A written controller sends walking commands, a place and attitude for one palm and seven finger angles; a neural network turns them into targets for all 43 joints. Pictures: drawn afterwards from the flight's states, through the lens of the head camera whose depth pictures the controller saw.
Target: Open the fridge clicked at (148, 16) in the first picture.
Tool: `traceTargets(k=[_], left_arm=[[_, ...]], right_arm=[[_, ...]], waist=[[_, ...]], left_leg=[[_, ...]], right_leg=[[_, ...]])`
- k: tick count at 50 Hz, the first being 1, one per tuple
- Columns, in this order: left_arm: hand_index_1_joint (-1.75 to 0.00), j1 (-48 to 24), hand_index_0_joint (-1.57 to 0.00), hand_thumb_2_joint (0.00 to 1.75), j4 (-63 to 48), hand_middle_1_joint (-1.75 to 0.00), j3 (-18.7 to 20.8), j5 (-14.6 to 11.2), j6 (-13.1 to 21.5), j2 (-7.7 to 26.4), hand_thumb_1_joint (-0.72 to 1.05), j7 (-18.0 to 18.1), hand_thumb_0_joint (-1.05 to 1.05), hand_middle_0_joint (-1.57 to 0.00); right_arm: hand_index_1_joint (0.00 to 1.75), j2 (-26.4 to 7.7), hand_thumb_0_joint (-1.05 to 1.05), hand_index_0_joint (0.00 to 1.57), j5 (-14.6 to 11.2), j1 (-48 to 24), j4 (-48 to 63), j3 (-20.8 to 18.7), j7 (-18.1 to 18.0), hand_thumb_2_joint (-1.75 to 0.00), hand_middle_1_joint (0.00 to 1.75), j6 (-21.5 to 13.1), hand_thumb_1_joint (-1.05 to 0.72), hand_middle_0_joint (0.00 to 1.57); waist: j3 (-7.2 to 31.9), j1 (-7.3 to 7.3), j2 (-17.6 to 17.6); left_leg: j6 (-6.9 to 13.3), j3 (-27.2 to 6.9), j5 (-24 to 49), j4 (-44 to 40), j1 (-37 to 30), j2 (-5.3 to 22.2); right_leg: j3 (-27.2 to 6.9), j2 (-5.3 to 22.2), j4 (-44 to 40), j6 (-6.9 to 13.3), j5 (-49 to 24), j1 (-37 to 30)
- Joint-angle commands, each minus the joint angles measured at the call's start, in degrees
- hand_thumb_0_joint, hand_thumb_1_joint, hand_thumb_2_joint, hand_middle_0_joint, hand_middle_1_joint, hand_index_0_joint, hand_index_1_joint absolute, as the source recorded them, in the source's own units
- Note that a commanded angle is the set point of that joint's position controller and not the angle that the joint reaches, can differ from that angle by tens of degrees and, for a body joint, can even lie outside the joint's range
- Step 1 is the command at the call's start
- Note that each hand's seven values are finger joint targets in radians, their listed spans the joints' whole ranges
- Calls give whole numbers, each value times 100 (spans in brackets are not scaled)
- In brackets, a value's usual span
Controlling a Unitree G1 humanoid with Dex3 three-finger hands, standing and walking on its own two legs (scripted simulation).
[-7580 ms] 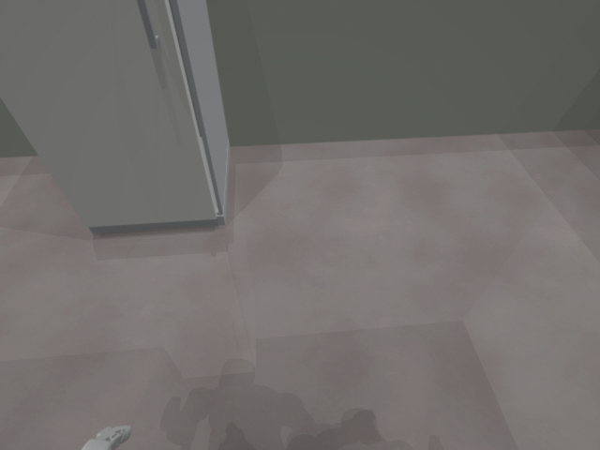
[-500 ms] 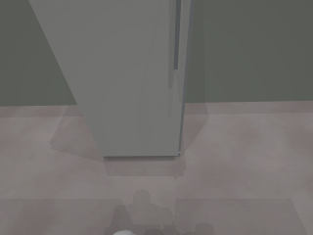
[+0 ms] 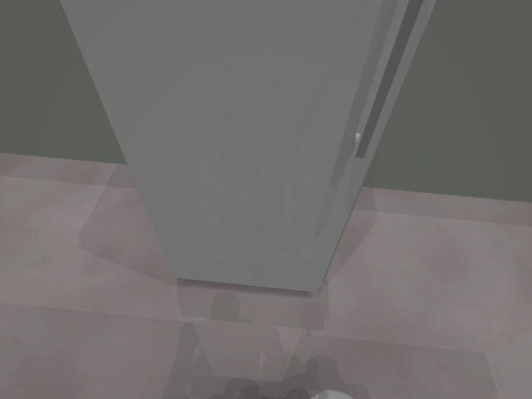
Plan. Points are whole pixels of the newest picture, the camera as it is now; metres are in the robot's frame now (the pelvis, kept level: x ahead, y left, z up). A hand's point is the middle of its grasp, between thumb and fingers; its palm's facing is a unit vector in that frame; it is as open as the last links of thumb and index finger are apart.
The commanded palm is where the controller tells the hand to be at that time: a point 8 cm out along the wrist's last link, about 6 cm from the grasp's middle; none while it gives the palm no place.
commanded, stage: take the last steps up to it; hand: right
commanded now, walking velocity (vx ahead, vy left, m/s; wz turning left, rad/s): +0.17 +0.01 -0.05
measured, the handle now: (397, 34) +0.55 -0.12 +0.28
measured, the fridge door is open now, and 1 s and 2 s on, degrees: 0 0 0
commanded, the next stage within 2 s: come to a stop and stand still in 0.04 s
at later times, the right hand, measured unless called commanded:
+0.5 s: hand out of the picture +0.08 -0.21 -0.18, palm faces +0.03 +0.98 -0.20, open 7.4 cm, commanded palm none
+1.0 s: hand out of the picture +0.00 -0.13 -0.14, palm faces +0.10 +0.97 -0.23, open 7.4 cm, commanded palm none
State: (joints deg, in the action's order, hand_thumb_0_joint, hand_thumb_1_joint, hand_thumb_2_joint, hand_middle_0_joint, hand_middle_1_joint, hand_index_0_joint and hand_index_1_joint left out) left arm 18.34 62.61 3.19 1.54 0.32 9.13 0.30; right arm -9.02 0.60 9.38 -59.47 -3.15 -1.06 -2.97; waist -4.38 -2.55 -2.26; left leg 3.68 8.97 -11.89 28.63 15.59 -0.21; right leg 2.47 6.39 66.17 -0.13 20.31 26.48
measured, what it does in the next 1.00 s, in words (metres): steps on the spot: right foot, then left foot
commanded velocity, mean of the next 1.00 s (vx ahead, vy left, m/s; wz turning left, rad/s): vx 0.00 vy -0.04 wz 0.00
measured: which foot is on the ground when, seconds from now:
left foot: down 0.00-0.26, up 0.28-0.66, down 0.68-1.00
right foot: up 0.00-0.20, down 0.22-0.66, up 0.68-1.00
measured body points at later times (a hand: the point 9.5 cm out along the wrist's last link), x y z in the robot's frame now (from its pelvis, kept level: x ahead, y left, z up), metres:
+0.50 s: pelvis +0.06 -0.02 +0.00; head +0.10 -0.03 +0.45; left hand +0.17 +0.20 -0.14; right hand +0.08 -0.26 -0.16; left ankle +0.03 +0.12 -0.67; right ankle +0.14 -0.12 -0.73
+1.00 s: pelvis +0.02 +0.04 +0.02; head +0.03 +0.08 +0.47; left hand -0.01 +0.28 -0.16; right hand +0.00 -0.18 -0.12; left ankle +0.02 +0.15 -0.73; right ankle -0.01 -0.11 -0.66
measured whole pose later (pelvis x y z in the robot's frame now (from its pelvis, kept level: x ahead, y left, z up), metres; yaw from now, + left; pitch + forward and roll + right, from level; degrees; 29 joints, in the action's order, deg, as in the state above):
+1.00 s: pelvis +0.02 +0.04 +0.02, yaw +0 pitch +0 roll -2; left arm 19.5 62.4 4.1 2.0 -4.4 12.9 -1.0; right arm -5.1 1.3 19.7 -60.3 -1.5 -1.4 -0.9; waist -0.8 1.6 -2.8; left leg 0.6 4.5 -11.1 21.2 10.4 3.9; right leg 1.7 1.8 54.0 -4.2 16.1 23.6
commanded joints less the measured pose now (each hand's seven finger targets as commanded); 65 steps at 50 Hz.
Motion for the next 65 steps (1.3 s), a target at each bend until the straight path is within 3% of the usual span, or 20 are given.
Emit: traceTargets(k=[1, 6, 9, 10, 12, 17, 24, 29, 31, 32, 33, 34, 36, 40, 46, 55, 58, 60, 61, 65], left_arm=[[-30, 476, -20, 90, -191, -30, -25, 4, 12, -61, 90, -36, 0, -20], [-30, -297, -20, 90, -413, -30, -57, -32, 157, 38, 90, -76, 0, -20], [-30, -170, -20, 90, -253, -30, -127, -50, 220, 110, 90, 1, 0, -20], [-30, 51, -20, 90, -175, -30, -121, -49, 274, 321, 90, 43, 0, -20], [-30, 40, -20, 90, -172, -30, -80, -79, 231, 814, 90, 143, 0, -20], [-30, -281, -20, 90, -266, -30, 1, -98, 27, 908, 90, 348, 0, -20], [-30, -676, -20, 90, -666, -30, 235, -42, -75, 1002, 90, 266, 0, -20], [-30, -1024, -20, 90, -711, -30, 258, 40, -143, 1026, 90, 112, 0, -20], [-30, -1100, -20, 90, -670, -30, 228, 24, -189, 905, 90, 76, 0, -20], [-30, -1010, -20, 90, -668, -30, 183, -6, -225, 725, 90, 56, 0, -20], [-30, -925, -20, 90, -706, -30, 95, -103, -304, 302, 90, 29, 0, -20], [-30, -1175, -20, 90, -915, -30, 93, -62, -341, 270, 90, -14, 0, -20], [-30, -1020, -20, 90, -835, -30, 130, -9, -386, 461, 90, -79, 0, -20], [-30, -44, -20, 90, -407, -30, 162, 24, -296, 564, 90, -151, 0, -20], [-30, -389, -20, 90, -603, -30, 134, 24, -229, 613, 90, -116, 0, -20], [-30, -343, -20, 90, -531, -30, -26, -113, -153, 298, 90, -38, 0, -20], [-30, 211, -20, 90, -242, -30, -61, -136, -19, 400, 90, 39, 0, -20], [-30, 201, -20, 90, -298, -30, 28, -88, 45, 986, 90, 105, 0, -20], [-30, -76, -20, 90, -370, -30, 29, -82, -2, 1032, 90, 123, 0, -20], [-30, -420, -20, 90, -295, -30, -106, -74, 63, 642, 90, 228, 0, -20]], right_arm=[[30, -554, 0, 20, 79, 576, 20, -4, -2, -90, 30, -119, -90, 20], [30, -715, 0, 20, 75, 940, -171, -25, 15, -90, 30, -116, -90, 20], [30, -593, 0, 20, 6, 815, -247, 36, -42, -90, 30, -28, -90, 20], [30, -407, 0, 20, -12, 961, -273, 95, -66, -90, 30, 10, -90, 20], [30, -197, 0, 20, -54, 1296, -326, 187, -131, -90, 30, 120, -90, 20], [30, -567, 0, 20, 30, 1104, -226, 67, -148, -90, 30, 439, -90, 20], [30, -410, 0, 20, 73, 968, 196, -134, -80, -90, 30, 599, -90, 20], [30, -246, 0, 20, 50, 1023, 208, -61, -8, -90, 30, 539, -90, 20], [30, -241, 0, 20, 65, 1557, -25, -26, -12, -90, 30, 439, -90, 20], [30, -404, 0, 20, 103, 1921, -157, -40, -26, -90, 30, 401, -90, 20], [30, -813, 0, 20, 174, 1838, -108, -47, -54, -90, 30, 321, -90, 20], [30, -1159, 0, 20, 130, 1279, 163, -33, -76, -90, 30, 363, -90, 20], [30, -1239, 0, 20, 123, 553, 424, -101, -124, -90, 30, 286, -90, 20], [30, -986, 0, 20, 55, 587, 372, -64, -70, -90, 30, 162, -90, 20], [30, -810, 0, 20, 59, 1631, 27, -83, -130, -90, 30, 113, -90, 20], [30, -882, 0, 20, 144, 1283, -115, -81, -123, -90, 30, 194, -90, 20], [30, -696, 0, 20, 51, 1008, -118, -31, -121, -90, 30, 252, -90, 20], [30, -252, 0, 20, 4, 1168, -86, 67, -107, -90, 30, 310, -90, 20], [30, -212, 0, 20, 36, 1141, -122, 93, -104, -90, 30, 326, -90, 20], [30, -249, 0, 20, 50, 998, -334, 164, -77, -90, 30, 370, -90, 20]], waist=[[212, 61, 858], [307, 330, 828], [370, 164, 616], [632, 159, 119], [864, 260, -881], [296, 171, -857], [1117, 203, -236], [832, 248, -1220], [526, 523, -864], [512, 653, -164], [187, 586, 1358], [-545, 586, 1997], [-782, 341, 1443], [-331, 174, 1124], [169, 675, 1120], [207, 496, 1615], [435, 205, 849], [516, 261, -817], [281, 347, -714], [-100, 356, -1034]], left_leg=[[563, -1004, 867, -1693, 236, 1430], [622, -1180, 1379, -1356, -559, 1535], [258, -835, 1972, -607, -445, 1186], [-34, -679, 1719, -137, -240, 886], [-494, -421, -446, 116, -78, 485], [-560, -814, -2040, 2101, 494, 449], [-660, -950, -1432, 3360, 922, 289], [-521, -524, -1488, 1514, -47, 343], [-469, -283, -876, 212, -1078, 172], [-493, -386, -790, -551, -1492, 283], [-207, -1943, -2616, -1867, -838, 1381], [130, -3174, -3960, -2753, 484, 2208], [196, -3309, -3843, -3002, 1482, 2268], [-93, -1780, -1462, -2106, 198, 1540], [204, -1948, -379, -1716, -1459, 1890], [297, -1606, 572, -1302, -469, 1690], [-161, -1112, 234, -543, 259, 1111], [-553, -486, -903, 180, 471, 538], [-597, -464, -1163, 411, 181, 512], [-591, -593, -945, 622, 186, 582]], right_leg=[[136, 96, -1164, -139, -275, -252], [275, -55, -2528, -169, -349, -352], [238, -180, -3899, -225, -1476, -1442], [-43, 114, -4194, -159, -2926, -2154], [-804, 1319, -4044, 536, -5759, -2554], [-969, 1580, -4549, 1089, -6471, -2148], [-564, 1377, -4593, 1074, -3772, -1998], [-757, 1116, -5251, 752, 130, -1011], [-576, 752, -5080, 422, 1182, -177], [-269, 327, -4609, 156, 1451, 189], [216, -258, -3210, -220, 1253, 476], [57, -397, -2370, -252, 931, 605], [-326, -296, -1562, -156, 253, 155], [-119, -430, -967, -241, -727, 296], [-189, -331, -1058, -411, -474, 948], [113, -477, -3110, -263, 6, -831], [129, -376, -4464, -197, -1157, -2308], [-1218, 928, -4889, 339, -1613, -2123], [-1233, 1127, -5129, 554, -1209, -1512], [-732, 608, -5018, 568, -3010, -1648]])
